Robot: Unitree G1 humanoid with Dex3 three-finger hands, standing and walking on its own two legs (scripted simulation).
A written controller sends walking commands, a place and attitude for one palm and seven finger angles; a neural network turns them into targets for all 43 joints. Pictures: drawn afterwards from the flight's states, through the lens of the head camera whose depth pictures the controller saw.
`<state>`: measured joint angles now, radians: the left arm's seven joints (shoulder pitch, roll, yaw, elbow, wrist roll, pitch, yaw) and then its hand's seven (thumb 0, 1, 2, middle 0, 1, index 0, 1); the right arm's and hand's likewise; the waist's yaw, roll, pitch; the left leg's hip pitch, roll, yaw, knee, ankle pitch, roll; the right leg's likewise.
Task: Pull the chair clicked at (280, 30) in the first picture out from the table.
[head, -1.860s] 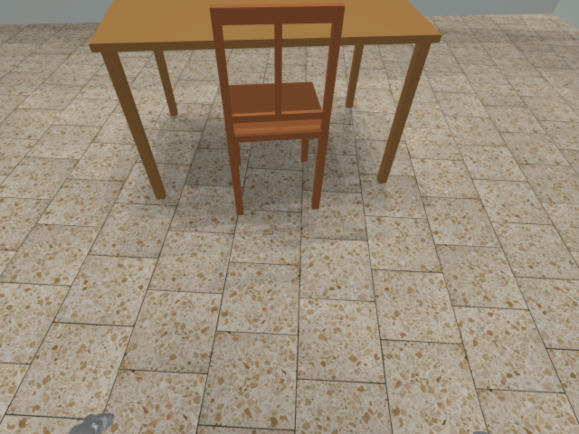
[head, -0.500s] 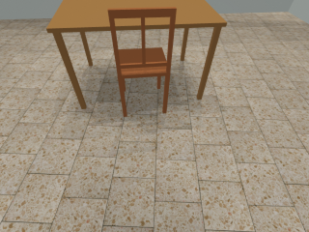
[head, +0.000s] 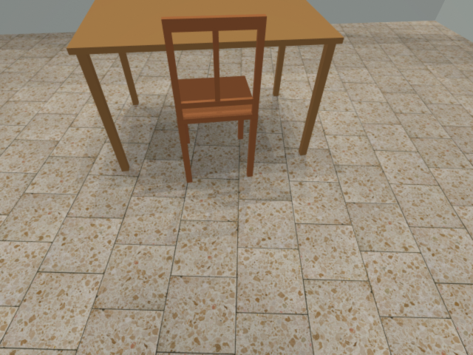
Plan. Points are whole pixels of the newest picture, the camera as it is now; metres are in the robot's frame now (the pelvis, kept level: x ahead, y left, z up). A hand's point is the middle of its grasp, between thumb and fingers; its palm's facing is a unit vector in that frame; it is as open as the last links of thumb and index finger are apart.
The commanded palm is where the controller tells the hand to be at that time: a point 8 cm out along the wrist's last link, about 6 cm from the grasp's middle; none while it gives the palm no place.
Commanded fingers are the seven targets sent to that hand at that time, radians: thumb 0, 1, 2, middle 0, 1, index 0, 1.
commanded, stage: walk to a spot facing it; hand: left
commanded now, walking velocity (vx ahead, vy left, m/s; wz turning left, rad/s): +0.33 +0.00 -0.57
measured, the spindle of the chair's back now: (216, 68) +1.19 +0.16 -0.09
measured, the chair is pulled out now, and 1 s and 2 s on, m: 0.00 0.00 0.00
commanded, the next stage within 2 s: turn to face it in 1.32 s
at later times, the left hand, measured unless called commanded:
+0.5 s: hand out of the picture +0.10 +0.16 -0.17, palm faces -0.12 -0.98 -0.14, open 7.4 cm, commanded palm none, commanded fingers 0.00 0.90 0.90 -0.20 -0.30 -0.20 -0.30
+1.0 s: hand (190, 209) +0.51 +0.16 -0.17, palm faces -0.41 -0.90 -0.17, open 7.4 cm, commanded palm none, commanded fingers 0.00 0.90 0.90 -0.20 -0.30 -0.20 -0.30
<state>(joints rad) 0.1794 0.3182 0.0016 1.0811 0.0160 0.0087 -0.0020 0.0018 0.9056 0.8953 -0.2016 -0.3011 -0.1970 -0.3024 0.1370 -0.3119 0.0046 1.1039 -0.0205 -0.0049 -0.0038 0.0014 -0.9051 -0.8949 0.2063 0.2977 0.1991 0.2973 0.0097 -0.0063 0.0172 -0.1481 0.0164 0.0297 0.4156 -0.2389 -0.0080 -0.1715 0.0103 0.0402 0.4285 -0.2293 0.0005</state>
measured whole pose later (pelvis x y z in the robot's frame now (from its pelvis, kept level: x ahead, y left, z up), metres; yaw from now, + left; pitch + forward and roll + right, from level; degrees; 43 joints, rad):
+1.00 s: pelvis +0.34 +0.03 +0.00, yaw -27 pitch -1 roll +0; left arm 0.18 0.22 0.11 0.95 0.04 0.03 -0.04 0.00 0.91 0.90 -0.19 -0.30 -0.19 -0.30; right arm 0.38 -0.17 -0.05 1.05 -0.02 -0.09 -0.03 -0.01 -0.93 -0.90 0.20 0.30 0.20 0.30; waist -0.01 -0.05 0.03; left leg -0.07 0.03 0.34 0.36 -0.29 0.06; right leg -0.69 -0.11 -0.04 1.11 -0.08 0.03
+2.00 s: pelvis +0.58 -0.11 +0.00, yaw -32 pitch +1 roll -2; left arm 0.21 0.22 0.08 0.98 0.02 0.04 0.01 0.00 0.91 0.90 -0.20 -0.30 -0.19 -0.30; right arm 0.21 -0.19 -0.05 0.96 -0.03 0.02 0.00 -0.01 -0.92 -0.89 0.21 0.30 0.20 0.30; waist -0.01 -0.01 0.05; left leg -0.32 -0.03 -0.02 0.46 -0.15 0.07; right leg -0.44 -0.06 -0.01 0.96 -0.43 0.07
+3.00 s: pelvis +0.56 -0.13 -0.01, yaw +1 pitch +0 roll +2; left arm 0.18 0.24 0.05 0.87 0.01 0.03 0.01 0.00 0.91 0.90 -0.20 -0.30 -0.19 -0.30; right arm 0.17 -0.23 -0.04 0.90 -0.02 0.05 0.01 0.00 -0.90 -0.89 0.21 0.30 0.20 0.30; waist -0.01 0.02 0.08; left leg -0.26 -0.04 -0.06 0.56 -0.29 0.00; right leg -0.32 -0.04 -0.04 0.65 -0.33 0.07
